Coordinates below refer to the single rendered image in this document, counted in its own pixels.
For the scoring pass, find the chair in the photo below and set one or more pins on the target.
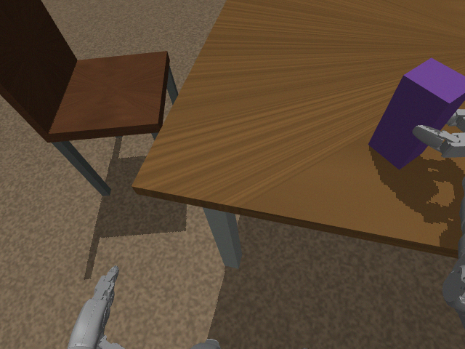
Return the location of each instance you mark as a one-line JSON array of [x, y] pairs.
[[66, 99]]

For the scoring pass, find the right robot arm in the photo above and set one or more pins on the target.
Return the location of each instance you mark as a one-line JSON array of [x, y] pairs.
[[453, 288]]

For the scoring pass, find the table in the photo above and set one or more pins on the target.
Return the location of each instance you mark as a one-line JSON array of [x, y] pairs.
[[276, 114]]

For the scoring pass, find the carton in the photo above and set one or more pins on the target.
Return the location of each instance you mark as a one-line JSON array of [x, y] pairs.
[[427, 95]]

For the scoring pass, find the right robot hand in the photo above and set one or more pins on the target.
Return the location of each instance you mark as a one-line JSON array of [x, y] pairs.
[[454, 144]]

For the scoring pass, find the left robot hand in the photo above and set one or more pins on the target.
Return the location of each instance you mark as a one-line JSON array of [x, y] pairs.
[[89, 328]]

